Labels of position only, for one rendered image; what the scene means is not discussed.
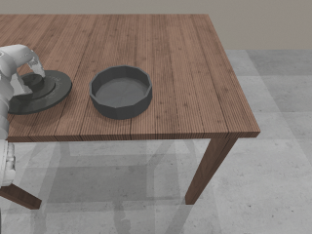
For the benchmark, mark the robot left upper arm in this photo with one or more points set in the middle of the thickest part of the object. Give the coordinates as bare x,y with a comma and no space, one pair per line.
7,166

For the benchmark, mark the lid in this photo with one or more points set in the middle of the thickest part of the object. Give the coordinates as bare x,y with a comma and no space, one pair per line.
57,86

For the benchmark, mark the pot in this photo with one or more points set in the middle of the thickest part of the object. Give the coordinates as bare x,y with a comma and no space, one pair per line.
121,92

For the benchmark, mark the table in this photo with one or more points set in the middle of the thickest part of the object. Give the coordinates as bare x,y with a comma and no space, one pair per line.
195,91

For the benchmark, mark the knob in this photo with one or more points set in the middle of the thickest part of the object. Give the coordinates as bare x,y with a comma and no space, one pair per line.
33,81

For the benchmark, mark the left robot hand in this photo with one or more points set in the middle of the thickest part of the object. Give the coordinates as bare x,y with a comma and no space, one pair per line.
22,55

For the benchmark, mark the robot left forearm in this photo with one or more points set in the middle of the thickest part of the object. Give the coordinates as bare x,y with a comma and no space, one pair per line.
8,67

